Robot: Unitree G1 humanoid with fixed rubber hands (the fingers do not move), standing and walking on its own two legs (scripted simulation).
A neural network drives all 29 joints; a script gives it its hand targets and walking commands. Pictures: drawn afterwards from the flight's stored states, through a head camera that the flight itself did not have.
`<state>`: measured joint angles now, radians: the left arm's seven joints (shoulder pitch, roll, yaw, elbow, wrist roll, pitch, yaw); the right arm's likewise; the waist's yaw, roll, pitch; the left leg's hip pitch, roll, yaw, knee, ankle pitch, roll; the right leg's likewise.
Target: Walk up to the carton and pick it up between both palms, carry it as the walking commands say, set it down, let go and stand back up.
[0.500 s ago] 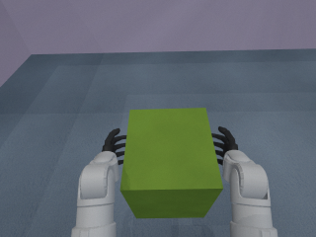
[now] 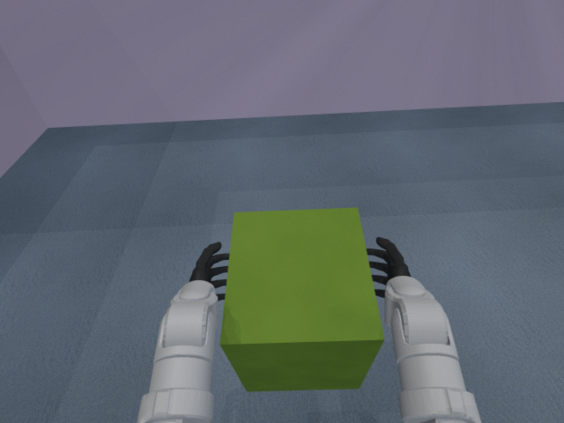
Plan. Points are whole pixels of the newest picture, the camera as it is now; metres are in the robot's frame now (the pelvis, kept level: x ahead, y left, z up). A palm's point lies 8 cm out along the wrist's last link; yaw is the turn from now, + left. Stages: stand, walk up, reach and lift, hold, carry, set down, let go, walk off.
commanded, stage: hold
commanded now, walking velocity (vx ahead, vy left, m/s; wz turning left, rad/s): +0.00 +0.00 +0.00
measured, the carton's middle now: (299, 304) +0.31 +0.01 -0.03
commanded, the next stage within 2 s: set down in 0.44 s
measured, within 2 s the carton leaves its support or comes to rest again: neither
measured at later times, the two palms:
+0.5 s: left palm (197, 293) +0.28 +0.15 +0.05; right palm (394, 282) +0.29 -0.13 +0.06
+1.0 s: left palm (215, 295) +0.32 +0.15 -0.02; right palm (384, 293) +0.32 -0.14 -0.02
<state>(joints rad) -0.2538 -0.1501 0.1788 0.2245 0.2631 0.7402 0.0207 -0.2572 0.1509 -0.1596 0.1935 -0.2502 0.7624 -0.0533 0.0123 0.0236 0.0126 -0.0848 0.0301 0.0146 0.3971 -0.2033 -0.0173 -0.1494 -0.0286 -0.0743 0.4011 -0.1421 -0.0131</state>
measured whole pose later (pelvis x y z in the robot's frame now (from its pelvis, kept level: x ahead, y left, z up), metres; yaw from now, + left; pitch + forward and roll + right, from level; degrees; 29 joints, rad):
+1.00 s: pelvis +0.00 +0.01 -0.01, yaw +2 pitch +3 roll +0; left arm -0.43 -0.21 0.39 0.51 0.38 0.44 0.00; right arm -0.43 0.21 -0.41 0.47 -0.38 0.45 0.00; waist -0.04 0.02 0.06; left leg -0.36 -0.01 -0.03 0.57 -0.26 0.00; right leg -0.40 0.00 0.01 0.54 -0.19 0.00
